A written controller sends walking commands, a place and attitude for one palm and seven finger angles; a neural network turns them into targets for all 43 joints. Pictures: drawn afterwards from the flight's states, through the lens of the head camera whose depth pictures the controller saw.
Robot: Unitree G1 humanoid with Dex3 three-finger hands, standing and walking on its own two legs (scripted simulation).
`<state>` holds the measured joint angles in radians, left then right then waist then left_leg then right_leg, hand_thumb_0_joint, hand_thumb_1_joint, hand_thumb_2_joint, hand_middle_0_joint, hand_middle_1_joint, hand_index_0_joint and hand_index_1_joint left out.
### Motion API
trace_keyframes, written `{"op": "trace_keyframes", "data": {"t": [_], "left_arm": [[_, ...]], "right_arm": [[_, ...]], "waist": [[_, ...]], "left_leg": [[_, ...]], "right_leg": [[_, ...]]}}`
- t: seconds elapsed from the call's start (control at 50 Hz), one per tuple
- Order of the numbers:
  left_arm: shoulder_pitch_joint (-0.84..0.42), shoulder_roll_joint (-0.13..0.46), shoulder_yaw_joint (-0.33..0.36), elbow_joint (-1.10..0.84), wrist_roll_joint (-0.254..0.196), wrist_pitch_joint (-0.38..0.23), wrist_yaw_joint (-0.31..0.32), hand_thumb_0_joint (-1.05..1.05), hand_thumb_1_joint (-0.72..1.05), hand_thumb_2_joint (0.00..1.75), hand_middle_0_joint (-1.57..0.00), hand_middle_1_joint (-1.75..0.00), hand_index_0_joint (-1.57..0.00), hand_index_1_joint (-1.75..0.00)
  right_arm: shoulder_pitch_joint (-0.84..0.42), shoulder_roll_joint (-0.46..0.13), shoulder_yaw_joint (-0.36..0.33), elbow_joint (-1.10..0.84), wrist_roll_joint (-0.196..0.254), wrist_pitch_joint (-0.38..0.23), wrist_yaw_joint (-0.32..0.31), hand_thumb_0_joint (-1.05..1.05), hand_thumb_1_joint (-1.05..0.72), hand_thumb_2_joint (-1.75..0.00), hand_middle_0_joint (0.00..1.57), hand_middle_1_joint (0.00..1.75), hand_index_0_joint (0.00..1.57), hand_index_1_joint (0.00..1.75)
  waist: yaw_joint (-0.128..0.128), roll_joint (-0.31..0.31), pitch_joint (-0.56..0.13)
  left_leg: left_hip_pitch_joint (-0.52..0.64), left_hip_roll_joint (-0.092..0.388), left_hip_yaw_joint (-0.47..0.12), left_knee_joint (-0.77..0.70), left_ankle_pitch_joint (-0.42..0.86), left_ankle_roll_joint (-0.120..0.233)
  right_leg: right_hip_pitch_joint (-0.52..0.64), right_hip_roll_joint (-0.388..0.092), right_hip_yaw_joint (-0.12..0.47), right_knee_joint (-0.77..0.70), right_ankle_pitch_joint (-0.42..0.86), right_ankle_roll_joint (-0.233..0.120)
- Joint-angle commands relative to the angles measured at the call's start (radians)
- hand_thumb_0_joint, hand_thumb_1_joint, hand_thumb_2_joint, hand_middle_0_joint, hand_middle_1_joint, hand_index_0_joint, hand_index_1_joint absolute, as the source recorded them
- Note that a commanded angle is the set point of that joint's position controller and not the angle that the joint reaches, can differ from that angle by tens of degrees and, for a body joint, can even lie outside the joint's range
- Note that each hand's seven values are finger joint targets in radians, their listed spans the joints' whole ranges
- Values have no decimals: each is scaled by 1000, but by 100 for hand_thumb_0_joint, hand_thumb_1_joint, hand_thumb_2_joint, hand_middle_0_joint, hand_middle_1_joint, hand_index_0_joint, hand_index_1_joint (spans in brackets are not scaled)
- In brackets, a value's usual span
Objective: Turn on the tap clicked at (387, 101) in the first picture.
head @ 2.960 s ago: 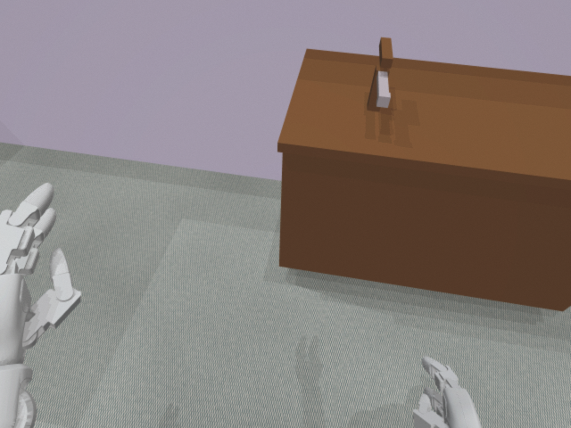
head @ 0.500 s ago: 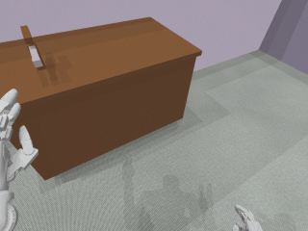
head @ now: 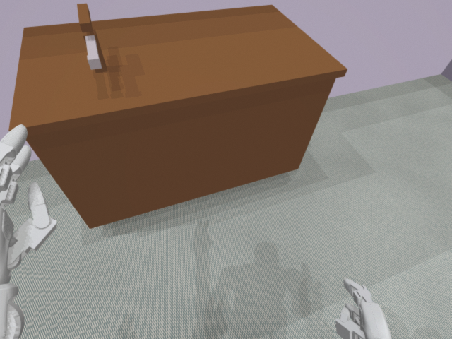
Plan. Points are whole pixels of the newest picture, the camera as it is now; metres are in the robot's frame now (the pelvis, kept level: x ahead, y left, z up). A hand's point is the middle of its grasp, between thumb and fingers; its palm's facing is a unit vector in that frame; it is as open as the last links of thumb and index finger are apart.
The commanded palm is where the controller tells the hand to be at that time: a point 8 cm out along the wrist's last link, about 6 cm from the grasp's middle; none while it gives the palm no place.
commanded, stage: take the last steps up to it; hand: left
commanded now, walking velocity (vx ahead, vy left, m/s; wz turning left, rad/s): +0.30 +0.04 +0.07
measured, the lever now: (94, 61) +0.74 +0.41 +0.06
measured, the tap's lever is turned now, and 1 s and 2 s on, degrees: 0 0 0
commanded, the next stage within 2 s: come to a stop and stand still in 1.76 s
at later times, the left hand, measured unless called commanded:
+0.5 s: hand (83, 199) +0.24 +0.20 +0.18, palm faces +0.41 -0.82 -0.40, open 7.4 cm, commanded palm +0.19 +0.26 +0.19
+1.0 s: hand (67, 120) +0.35 +0.26 +0.21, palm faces +0.41 -0.81 -0.41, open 7.4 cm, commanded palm +0.30 +0.30 +0.19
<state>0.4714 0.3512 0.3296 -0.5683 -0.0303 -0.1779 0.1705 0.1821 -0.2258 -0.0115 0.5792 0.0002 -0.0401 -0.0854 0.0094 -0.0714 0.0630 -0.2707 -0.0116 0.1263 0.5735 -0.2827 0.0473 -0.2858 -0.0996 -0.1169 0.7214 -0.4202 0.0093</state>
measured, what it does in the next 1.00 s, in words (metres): walks ahead: right foot, then left foot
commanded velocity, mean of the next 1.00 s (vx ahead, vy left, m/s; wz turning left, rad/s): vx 0.30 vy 0.04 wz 0.04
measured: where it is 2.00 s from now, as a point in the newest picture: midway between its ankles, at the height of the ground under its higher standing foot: (218, 308)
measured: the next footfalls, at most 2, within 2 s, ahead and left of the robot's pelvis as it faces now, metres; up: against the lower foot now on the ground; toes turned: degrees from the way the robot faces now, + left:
right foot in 0.32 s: +0.08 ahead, -0.13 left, +0.00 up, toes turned -7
left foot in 0.74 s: +0.18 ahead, +0.12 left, +0.00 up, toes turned +12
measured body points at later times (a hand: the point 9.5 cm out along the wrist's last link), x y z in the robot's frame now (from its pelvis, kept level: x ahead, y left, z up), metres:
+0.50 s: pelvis +0.04 -0.03 +0.01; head +0.05 -0.05 +0.46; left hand +0.22 +0.25 +0.20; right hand +0.19 -0.27 -0.10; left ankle +0.02 +0.10 -0.65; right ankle +0.04 -0.13 -0.73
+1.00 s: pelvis +0.15 +0.02 +0.02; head +0.16 +0.03 +0.47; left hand +0.32 +0.30 +0.23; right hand +0.32 -0.16 -0.07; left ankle +0.14 +0.11 -0.73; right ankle +0.19 -0.12 -0.67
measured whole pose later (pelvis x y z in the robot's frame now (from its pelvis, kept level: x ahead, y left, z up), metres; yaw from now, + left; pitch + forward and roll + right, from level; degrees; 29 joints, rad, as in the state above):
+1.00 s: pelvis +0.15 +0.02 +0.02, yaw +2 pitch +0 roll -1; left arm 0.48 0.38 0.37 -0.59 -0.03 -0.23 0.14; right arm 0.21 -0.11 0.05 0.60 0.00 -0.11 -0.04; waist 0.00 0.01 0.03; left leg -0.21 0.07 0.16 0.47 -0.26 0.03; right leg -0.49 -0.08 -0.10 0.89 -0.35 0.03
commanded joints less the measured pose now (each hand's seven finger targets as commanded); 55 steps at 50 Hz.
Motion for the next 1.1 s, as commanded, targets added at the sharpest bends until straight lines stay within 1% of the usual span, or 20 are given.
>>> {"op": "trace_keyframes", "data": {"t": [0.0, 0.1, 0.26, 0.28, 0.3, 0.32, 0.34, 0.38, 0.42, 0.46, 0.62, 0.68, 0.7, 0.72, 0.74, 0.76, 0.8, 0.88, 1.02, 1.08], "left_arm": [[-74, 221, 147, -263, 18, -102, 23, 0, 90, 90, -20, -30, -20, -30], [2, 131, 104, -135, 2, -98, -1, 0, 90, 90, -20, -30, -20, -30], [-110, 143, 80, -52, 10, -74, -10, 0, 90, 90, -20, -30, -20, -30], [-129, 158, 84, -62, 17, -73, -7, 0, 90, 90, -20, -30, -20, -30], [-151, 172, 87, -73, 27, -71, -5, 0, 90, 90, -20, -30, -20, -30], [-164, 219, 110, -89, 32, -65, -1, 0, 90, 90, -20, -30, -20, -30], [-212, 234, 119, -129, 15, -70, 2, 0, 90, 90, -20, -30, -20, -30], [-182, 218, 126, -85, 12, -85, -8, 0, 90, 90, -20, -30, -20, -30], [-114, 227, 161, -97, 12, -95, -12, 0, 90, 90, -20, -30, -20, -30], [-65, 199, 152, -73, 11, -108, -13, 0, 90, 90, -20, -30, -20, -30], [-49, 158, 120, -118, 1, -100, 14, 0, 90, 90, -20, -30, -20, -30], [-101, 161, 113, -172, 2, -103, 19, 0, 90, 90, -20, -30, -20, -30], [-118, 164, 115, -197, 2, -111, 21, 0, 90, 90, -20, -30, -20, -30], [-130, 147, 96, -224, 0, -120, 21, 0, 90, 90, -20, -30, -20, -30], [-150, 188, 109, -228, 16, -129, 23, 0, 90, 90, -20, -30, -20, -30], [-167, 232, 141, -183, 16, -127, 16, 0, 90, 90, -20, -30, -20, -30], [-164, 224, 147, -229, 10, -122, 10, 0, 90, 90, -20, -30, -20, -30], [-13, 160, 125, -243, -1, -112, -4, 0, 90, 90, -20, -30, -20, -30], [-44, 162, 141, -84, -4, -82, -18, 0, 90, 90, -20, -30, -20, -30], [-74, 162, 133, -47, 0, -71, -16, 0, 90, 90, -20, -30, -20, -30]], "right_arm": [[-53, -77, -19, -130, -13, -84, 8, 0, -90, -90, 20, 30, 20, 30], [-16, -98, -43, -99, 13, -103, 18, 0, -90, -90, 20, 30, 20, 30], [-51, -95, -22, -91, 3, -97, -6, 0, -90, -90, 20, 30, 20, 30], [-55, -90, -20, -88, -1, -94, -7, 0, -90, -90, 20, 30, 20, 30], [-51, -79, -21, -87, -3, -91, -4, 0, -90, -90, 20, 30, 20, 30], [-60, -63, -19, -94, -2, -87, 1, 0, -90, -90, 20, 30, 20, 30], [-121, -76, -14, -110, -7, -99, 1, 0, -90, -90, 20, 30, 20, 30], [-81, -92, -32, -78, -5, -103, 7, 0, -90, -90, 20, 30, 20, 30], [-87, -73, -17, -61, -4, -78, 8, 0, -90, -90, 20, 30, 20, 30], [-86, -66, -13, -67, -4, -67, 10, 0, -90, -90, 20, 30, 20, 30], [-51, -69, -41, -121, -1, -78, 5, 0, -90, -90, 20, 30, 20, 30], [-28, -86, -51, -128, -6, -79, -7, 0, -90, -90, 20, 30, 20, 30], [-17, -108, -61, -133, -2, -79, -13, 0, -90, -90, 20, 30, 20, 30], [-26, -128, -66, -136, -1, -80, -12, 0, -90, -90, 20, 30, 20, 30], [-36, -102, -46, -149, -3, -86, -3, 0, -90, -90, 20, 30, 20, 30], [-52, -86, -27, -123, -13, -92, -1, 0, -90, -90, 20, 30, 20, 30], [-36, -85, -37, -103, -3, -102, 7, 0, -90, -90, 20, 30, 20, 30], [-29, -83, -34, -101, 3, -120, 26, 0, -90, -90, 20, 30, 20, 30], [-36, -75, -23, -104, 1, -105, 9, 0, -90, -90, 20, 30, 20, 30], [-52, -77, -21, -98, 2, -94, 2, 0, -90, -90, 20, 30, 20, 30]], "waist": [[-24, 361, -147], [-16, 293, -133], [-7, 218, -101], [-5, 160, -118], [-2, 25, -126], [2, -190, -121], [22, -190, -81], [-5, -114, -55], [-6, -9, -84], [-9, -11, -92], [7, -102, -131], [-18, 5, -166], [-36, 166, -195], [-34, 400, -217], [-23, 372, -194], [-27, 332, -168], [-26, 288, -142], [-11, 300, -166], [-23, 219, -118], [-8, 199, -141]], "left_leg": [[210, 398, -546, -295, 252, 204], [102, 257, -247, -262, 192, 130], [-71, 237, -192, -216, -169, 76], [-124, 214, -170, -135, -192, 58], [-223, 153, -107, 46, -216, 27], [-375, 39, -27, 322, -267, -16], [-446, 34, -93, 515, -266, -38], [-424, 79, -153, 625, -125, -59], [-396, 97, -131, 591, -69, -70], [-380, 101, -89, 504, -27, -74], [-132, 69, 41, 53, 6, -42], [113, 52, 52, -110, 89, -29], [249, 139, -94, -162, 87, 23], [375, 359, -423, -208, 218, 122], [341, 433, -550, -271, 292, 192], [264, 448, -550, -294, 223, 201], [252, 405, -444, -266, 267, 202], [181, 310, -190, -262, 322, 125], [113, 306, -115, -280, 244, 84], [76, 281, -87, -133, 223, 62]], "right_leg": [[-299, 17, 104, 376, -170, 9], [-180, 48, 14, 179, 2, 28], [102, 81, -57, -211, 61, 32], [188, 53, -13, -279, 68, 16], [260, -49, 138, -358, -13, -34], [292, -256, 490, -488, -113, -133], [253, -377, 636, -554, -103, -198], [159, -327, 544, -551, -137, -187], [159, -265, 353, -497, 70, -171], [190, -228, 210, -470, 271, -150], [196, -195, 135, -395, 303, -146], [97, -107, 63, -192, 267, -85], [-26, -52, 29, 8, 252, -43], [-238, 47, -16, 245, -83, 6], [-313, 72, 55, 417, -217, -3], [-337, 28, 103, 496, -183, -4], [-392, -6, 119, 477, -105, 7], [-282, 10, 39, 273, 42, 16], [-124, 60, -57, -32, 130, 28], [44, 92, -85, -208, 161, 15]]}}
